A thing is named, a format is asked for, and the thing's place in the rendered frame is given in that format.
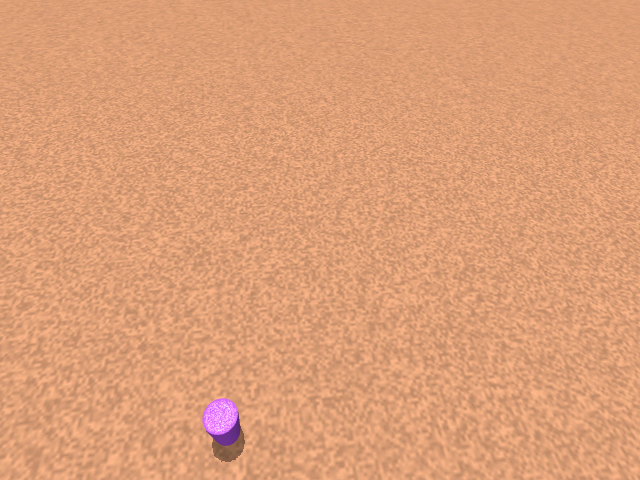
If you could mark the cup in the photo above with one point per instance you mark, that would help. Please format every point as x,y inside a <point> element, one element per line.
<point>221,421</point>

